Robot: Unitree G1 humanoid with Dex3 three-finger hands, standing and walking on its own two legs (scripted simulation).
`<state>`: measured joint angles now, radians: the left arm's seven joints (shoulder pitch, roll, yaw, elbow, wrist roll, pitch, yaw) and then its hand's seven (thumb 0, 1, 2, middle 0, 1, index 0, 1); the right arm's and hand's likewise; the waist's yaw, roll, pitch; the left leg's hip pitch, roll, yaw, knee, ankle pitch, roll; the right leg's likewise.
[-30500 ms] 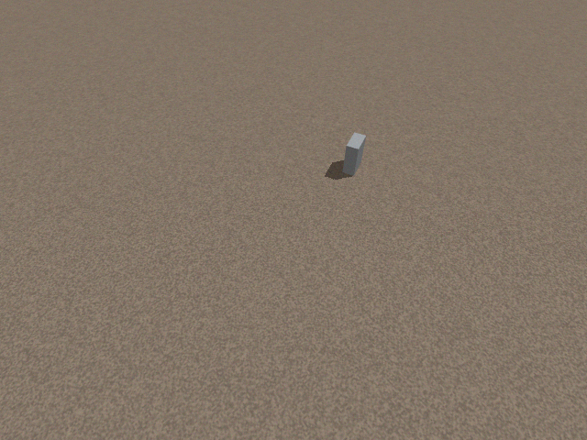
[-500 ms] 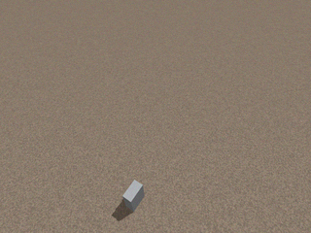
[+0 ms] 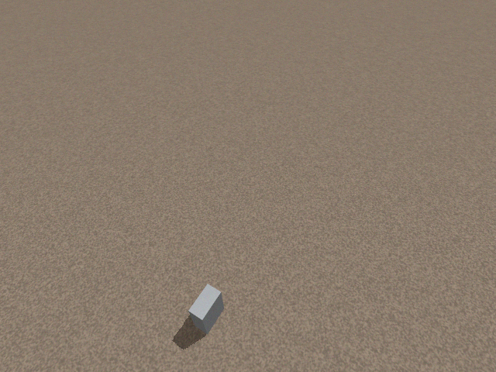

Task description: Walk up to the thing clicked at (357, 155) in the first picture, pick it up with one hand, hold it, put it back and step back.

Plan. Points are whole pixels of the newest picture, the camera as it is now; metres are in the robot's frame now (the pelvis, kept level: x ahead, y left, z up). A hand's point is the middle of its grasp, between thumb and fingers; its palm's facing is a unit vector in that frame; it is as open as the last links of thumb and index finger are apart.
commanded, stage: stand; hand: left
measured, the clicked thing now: (207, 309) +0.44 +0.17 -0.69
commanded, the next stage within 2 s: step back in 0.94 s
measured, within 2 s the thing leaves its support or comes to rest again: neither
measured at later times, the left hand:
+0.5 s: hand out of the picture +0.09 +0.25 -0.15, palm faces +0.00 -0.94 -0.34, open 7.4 cm
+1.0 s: hand out of the picture +0.10 +0.24 -0.15, palm faces +0.02 -0.94 -0.34, open 7.3 cm
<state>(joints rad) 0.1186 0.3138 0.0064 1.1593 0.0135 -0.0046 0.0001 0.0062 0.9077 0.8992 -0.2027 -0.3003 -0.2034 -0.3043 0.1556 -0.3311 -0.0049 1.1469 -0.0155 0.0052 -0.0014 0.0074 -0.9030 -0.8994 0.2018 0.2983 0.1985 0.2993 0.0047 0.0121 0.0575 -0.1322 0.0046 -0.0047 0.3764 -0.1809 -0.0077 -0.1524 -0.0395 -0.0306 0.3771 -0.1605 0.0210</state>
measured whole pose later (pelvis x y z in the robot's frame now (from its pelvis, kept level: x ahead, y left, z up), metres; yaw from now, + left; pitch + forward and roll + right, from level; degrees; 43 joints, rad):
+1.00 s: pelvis +0.01 -0.01 +0.00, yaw +0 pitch -2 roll +0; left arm 0.09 0.33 0.04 1.12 0.00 0.00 -0.01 0.01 0.91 0.90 -0.20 -0.30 -0.20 -0.30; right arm 0.10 -0.35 -0.01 1.12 0.00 0.01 0.01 0.01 -0.90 -0.90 0.20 0.30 0.20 0.30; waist 0.00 0.02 0.07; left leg -0.14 0.02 0.00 0.38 -0.20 -0.02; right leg -0.16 -0.02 -0.03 0.38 -0.18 0.01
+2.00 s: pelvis -0.18 +0.06 -0.03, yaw -1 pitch -3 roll +1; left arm 0.10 0.38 0.07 0.76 0.02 0.06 0.00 0.01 0.91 0.90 -0.20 -0.30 -0.21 -0.30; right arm 0.16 -0.39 -0.05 0.88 -0.02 0.03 -0.01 0.01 -0.90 -0.90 0.20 0.30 0.20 0.30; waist 0.01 -0.05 0.19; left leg -0.26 -0.06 -0.02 0.64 -0.34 0.01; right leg -0.39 -0.04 0.03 0.71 -0.28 0.00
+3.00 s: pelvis -0.51 +0.01 -0.03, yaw -6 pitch -2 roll +0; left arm 0.18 0.40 0.08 0.85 0.01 0.06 -0.01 0.01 0.91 0.90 -0.20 -0.30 -0.20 -0.30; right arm 0.10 -0.40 -0.04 0.80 -0.03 0.04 -0.01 0.01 -0.90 -0.90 0.21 0.30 0.20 0.30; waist 0.02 -0.01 0.15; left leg -0.46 0.06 0.01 0.65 -0.16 0.00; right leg -0.25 0.02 0.07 0.75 -0.46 0.00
